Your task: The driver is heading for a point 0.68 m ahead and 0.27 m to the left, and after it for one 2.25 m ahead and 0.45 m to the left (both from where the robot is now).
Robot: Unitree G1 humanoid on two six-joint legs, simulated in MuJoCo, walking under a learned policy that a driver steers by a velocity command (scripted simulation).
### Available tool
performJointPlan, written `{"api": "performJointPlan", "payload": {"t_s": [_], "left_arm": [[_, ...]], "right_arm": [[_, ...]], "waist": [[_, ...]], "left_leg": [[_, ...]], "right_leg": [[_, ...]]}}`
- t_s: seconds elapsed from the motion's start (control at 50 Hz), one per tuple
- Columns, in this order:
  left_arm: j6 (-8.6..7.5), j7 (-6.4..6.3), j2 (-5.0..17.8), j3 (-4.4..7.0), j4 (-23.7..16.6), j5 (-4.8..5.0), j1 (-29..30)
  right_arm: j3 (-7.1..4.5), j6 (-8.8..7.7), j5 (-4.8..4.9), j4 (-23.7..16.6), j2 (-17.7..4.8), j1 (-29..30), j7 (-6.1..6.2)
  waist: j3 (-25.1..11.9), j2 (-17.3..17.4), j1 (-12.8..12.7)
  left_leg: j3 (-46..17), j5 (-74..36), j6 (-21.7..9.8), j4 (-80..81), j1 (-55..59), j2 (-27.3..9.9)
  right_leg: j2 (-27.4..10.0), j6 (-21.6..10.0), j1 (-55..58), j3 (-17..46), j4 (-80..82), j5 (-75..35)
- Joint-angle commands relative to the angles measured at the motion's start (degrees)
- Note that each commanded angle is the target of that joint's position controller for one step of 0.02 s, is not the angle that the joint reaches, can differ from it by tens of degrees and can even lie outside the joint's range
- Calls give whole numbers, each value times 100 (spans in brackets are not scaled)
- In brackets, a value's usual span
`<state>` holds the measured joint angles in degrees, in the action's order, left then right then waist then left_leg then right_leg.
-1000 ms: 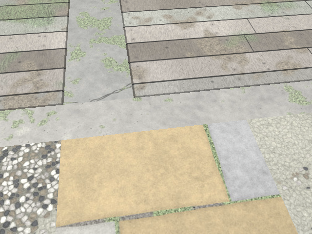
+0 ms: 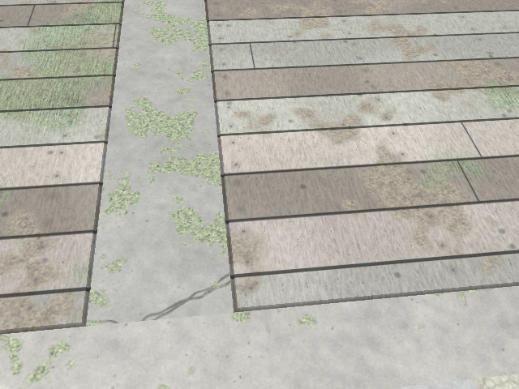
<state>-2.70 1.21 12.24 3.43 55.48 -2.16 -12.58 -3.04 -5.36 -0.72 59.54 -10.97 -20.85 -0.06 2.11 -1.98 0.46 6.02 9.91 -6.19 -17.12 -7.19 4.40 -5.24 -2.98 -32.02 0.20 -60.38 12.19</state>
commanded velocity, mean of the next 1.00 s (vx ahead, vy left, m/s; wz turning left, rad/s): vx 0.50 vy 0.00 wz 0.36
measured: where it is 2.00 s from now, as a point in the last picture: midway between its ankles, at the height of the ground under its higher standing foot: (159, 240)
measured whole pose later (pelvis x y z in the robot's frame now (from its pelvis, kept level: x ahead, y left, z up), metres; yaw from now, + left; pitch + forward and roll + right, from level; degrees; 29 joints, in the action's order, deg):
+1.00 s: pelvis +0.51 +0.06 -0.01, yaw +26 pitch +0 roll +0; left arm -4.1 0.1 12.9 3.3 50.1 -1.4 -14.5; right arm -4.7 -1.2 -0.8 50.3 -14.6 -11.4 -0.6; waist 4.0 -0.7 -0.8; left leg 3.9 11.3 -7.8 -28.4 -17.4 6.5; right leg -5.6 0.4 -23.0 -2.0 -70.4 19.9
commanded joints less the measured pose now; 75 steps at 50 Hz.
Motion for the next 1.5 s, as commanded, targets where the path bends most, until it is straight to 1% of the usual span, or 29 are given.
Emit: {"api": "performJointPlan", "payload": {"t_s": [0.02,0.22,0.26,0.3,0.32,0.34,0.36,0.38,0.4,0.44,0.56,0.66,0.76,0.82,0.86,0.88,0.9,0.92,0.96,1.0,1.1,1.3,1.36,1.4,1.42,1.44,1.46,1.48,1.5], "left_arm": [[66,42,173,18,-273,7,69],[-51,34,178,-78,-910,85,1687],[-129,11,263,-49,-912,107,1455],[-226,-79,452,58,-547,96,241],[-300,-150,730,163,-294,-19,-730],[-324,-211,1347,312,-283,-191,-1460],[-212,-144,1404,345,-313,-63,-1232],[-160,-119,972,244,-457,41,-585],[-187,-105,562,134,-521,83,-147],[-261,-150,270,45,-426,89,-10],[-458,-191,400,72,-195,117,-612],[-458,-213,470,58,-112,112,-896],[-345,-291,698,113,21,90,-1307],[-211,-326,951,181,2,67,-1228],[-100,-278,1056,204,-114,91,-1112],[-105,-233,666,113,-394,172,-1173],[-174,-133,538,115,-844,178,-941],[-227,-105,780,143,-995,124,-193],[-321,-104,637,90,-927,165,-270],[-123,-96,612,92,-865,-45,-514],[128,-27,558,65,-1199,-63,175],[21,53,627,-69,-1974,32,1966],[-63,45,714,-76,-1917,45,1500],[-120,-57,939,42,-1534,57,350],[-169,-129,1073,104,-1320,35,-464],[-190,-204,1487,184,-1245,-69,-1348],[-128,-149,1977,321,-1098,-85,-1269],[-63,-57,1420,230,-1183,137,-742],[-55,-21,1015,140,-1284,191,-214]], "right_arm": [[-56,-97,17,-186,-563,-273,16],[-11,-38,-62,100,-604,-1152,112],[-44,-18,-91,60,-720,-942,139],[-73,-8,-65,2,-820,-667,113],[-45,-20,8,-85,-728,-570,86],[71,-23,227,-326,-224,-861,45],[-25,30,220,-287,-395,-1166,82],[-114,101,90,-315,-654,-766,100],[-99,108,41,-393,-515,-376,59],[-120,215,-73,-457,-339,-230,-19],[-133,471,-115,-813,-214,453,-192],[-37,448,-101,-1252,-166,1549,-307],[-27,438,-148,-1574,-290,2150,-364],[-127,442,-170,-1473,-485,1575,-303],[-309,350,-216,-1056,-808,176,-202],[-493,327,-291,-993,-1440,-353,-117],[-579,385,-128,-1146,-1906,-124,-105],[-537,456,-50,-1110,-1756,-134,-63],[-386,404,5,-1100,-1198,424,-4],[-284,300,74,-1172,-945,725,29],[-311,151,89,-1110,-1196,139,-11],[-295,197,4,-1074,-1277,-830,72],[-284,162,-9,-1111,-1330,-596,134],[-278,99,-33,-1072,-1412,-465,103],[-266,73,-37,-1067,-1390,-414,71],[-156,50,-43,-1232,-975,-573,52],[-129,68,141,-1201,-660,-1509,8],[-126,101,-117,-1128,-1025,-1146,37],[-128,96,-154,-1253,-1071,-486,-5]], "waist": [[270,500,-98],[457,572,304],[348,598,101],[-261,540,-436],[-868,348,-806],[-1778,-580,-824],[-2120,-1024,-592],[-1256,-292,-350],[-519,27,-275],[8,-163,-15],[131,-175,105],[341,-194,-77],[392,-210,-215],[-40,-420,90],[-852,-124,700],[-1463,698,792],[-1747,1441,483],[-1198,482,624],[-246,38,129],[-238,128,-199],[-107,336,-64],[108,604,551],[39,708,269],[-447,671,-209],[-883,537,-616],[-1665,-151,-815],[-1933,-1730,-232],[-1183,-640,-92],[-446,-121,-30]], "left_leg": [[-1167,-1187,-531,1103,-17,-1503],[-1071,-2787,-558,582,1343,-1684],[-1115,-3585,-504,155,1431,-1724],[-983,-4478,-320,-1129,1125,-1472],[-847,-3495,-213,-2329,221,-1207],[-458,-800,31,-4298,-1494,-517],[-671,1941,20,-5469,-2420,-31],[-945,1510,-23,-5753,-2709,-474],[-937,1091,0,-5552,-2734,-682],[-906,737,54,-5078,-2435,-953],[-702,-207,221,-4679,-3074,-1095],[-290,-1057,266,-2970,-3008,-983],[153,-516,-39,-2056,-2787,-753],[431,390,-378,-1874,-1905,-203],[203,329,-705,-1142,-57,73],[-1750,1017,-1185,-940,1600,-1320],[-4844,637,-1920,3,2417,-2497],[-4188,291,-1733,187,2112,-2345],[-2870,-872,-1249,281,737,-1879],[-2208,-1597,-1029,369,84,-1398],[-2062,-1859,-927,564,-77,-1095],[-2556,-2550,-731,98,1074,-1139],[-2462,-3136,-462,-86,989,-1247],[-2143,-4631,-228,-1161,971,-1072],[-1866,-4297,-126,-2278,606,-806],[-1544,-2287,-25,-4044,-236,-442],[-1180,1997,234,-5647,-1989,638],[-1432,1686,132,-5942,-2579,127],[-1259,1103,169,-5699,-2676,-201]], "right_leg": [[-157,151,-569,-127,450,-599],[212,10,-598,-411,2554,-856],[370,-114,-94,-407,2844,-438],[700,-293,1582,-537,3380,-406],[228,-476,3131,-90,3477,-586],[-1487,-885,4836,2017,3695,84],[-2155,-1256,4961,3643,4346,124],[-1911,-1099,4134,2928,4455,620],[-1652,-940,3252,2133,4728,600],[-1188,-576,2345,1065,5061,36],[-985,-518,2404,-231,5273,-1215],[-835,-458,2629,-982,5234,-1907],[-1107,-419,3571,-1366,4820,-3054],[-1142,-343,3926,-1612,3494,-5351],[-1023,-157,3219,-1729,1205,-4575],[-653,95,1402,-1715,-704,-1786],[625,392,-540,-818,-2338,2001],[271,332,-1179,6,-2311,1464],[-163,271,-805,58,-1299,656],[-280,391,-144,112,-765,548],[-204,637,-520,-46,147,-103],[301,499,-990,-25,2204,-1000],[443,203,105,-101,2905,-923],[790,-78,1577,-324,3159,-587],[585,-250,2636,-177,3347,-680],[-710,-555,3850,1382,3279,-42],[-1842,-1450,4709,4379,4214,-176],[-1596,-1417,4074,4621,4501,758],[-1316,-1297,3313,3552,4530,638]]}}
